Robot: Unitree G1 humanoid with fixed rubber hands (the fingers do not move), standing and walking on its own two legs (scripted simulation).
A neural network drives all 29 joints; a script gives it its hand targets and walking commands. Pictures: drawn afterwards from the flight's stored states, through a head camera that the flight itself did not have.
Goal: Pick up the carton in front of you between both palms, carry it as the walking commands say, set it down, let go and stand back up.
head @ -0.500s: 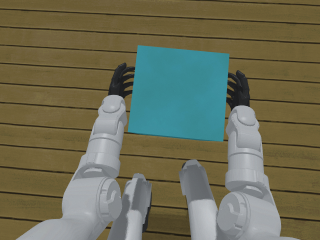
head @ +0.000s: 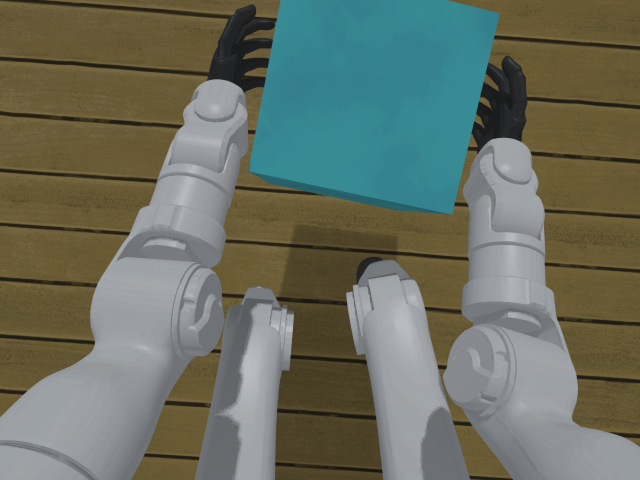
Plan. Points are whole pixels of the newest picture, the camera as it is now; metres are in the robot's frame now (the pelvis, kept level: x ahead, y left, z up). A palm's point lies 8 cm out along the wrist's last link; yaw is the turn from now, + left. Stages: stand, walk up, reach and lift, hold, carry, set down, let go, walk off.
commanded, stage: set down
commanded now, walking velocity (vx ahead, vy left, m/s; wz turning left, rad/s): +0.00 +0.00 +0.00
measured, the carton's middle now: (356, 120) +0.49 -0.11 -0.21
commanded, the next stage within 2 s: none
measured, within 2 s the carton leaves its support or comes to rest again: rests again in 1.06 s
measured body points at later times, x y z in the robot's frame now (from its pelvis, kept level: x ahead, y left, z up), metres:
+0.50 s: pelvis -0.01 +0.01 -0.07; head +0.35 +0.00 +0.20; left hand +0.56 +0.02 -0.24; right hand +0.45 -0.27 -0.23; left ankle +0.07 +0.12 -0.44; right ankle +0.14 -0.14 -0.44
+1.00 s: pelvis -0.01 +0.01 -0.08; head +0.36 +0.00 +0.18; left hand +0.55 +0.02 -0.27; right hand +0.45 -0.27 -0.25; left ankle +0.07 +0.11 -0.44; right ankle +0.14 -0.14 -0.44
